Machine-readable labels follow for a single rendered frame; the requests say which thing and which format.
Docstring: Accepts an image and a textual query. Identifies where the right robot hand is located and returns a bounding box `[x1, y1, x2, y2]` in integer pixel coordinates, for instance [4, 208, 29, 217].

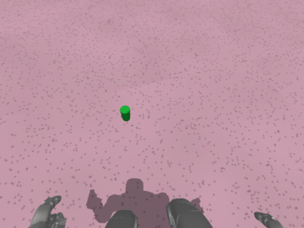
[254, 212, 284, 228]

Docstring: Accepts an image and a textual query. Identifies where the left robot hand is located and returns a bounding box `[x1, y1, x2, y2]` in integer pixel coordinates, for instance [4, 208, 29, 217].
[30, 196, 67, 228]

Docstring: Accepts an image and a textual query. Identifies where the cup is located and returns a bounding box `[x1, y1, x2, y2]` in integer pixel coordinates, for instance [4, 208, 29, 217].
[120, 105, 130, 121]

